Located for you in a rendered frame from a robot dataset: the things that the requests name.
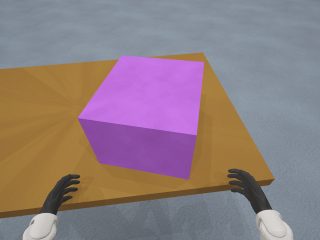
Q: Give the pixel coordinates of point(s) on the robot left hand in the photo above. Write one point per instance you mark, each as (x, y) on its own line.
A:
(56, 197)

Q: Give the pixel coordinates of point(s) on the robot right forearm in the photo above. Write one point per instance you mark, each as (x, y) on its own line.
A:
(272, 227)

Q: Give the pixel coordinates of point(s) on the robot left forearm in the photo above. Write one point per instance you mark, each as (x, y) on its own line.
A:
(42, 227)

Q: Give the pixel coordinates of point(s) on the robot right hand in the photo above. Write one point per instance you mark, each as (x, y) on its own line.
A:
(251, 189)

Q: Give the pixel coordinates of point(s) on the table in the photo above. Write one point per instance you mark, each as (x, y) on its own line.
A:
(42, 140)

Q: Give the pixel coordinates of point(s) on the carton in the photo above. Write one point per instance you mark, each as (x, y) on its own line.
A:
(144, 116)

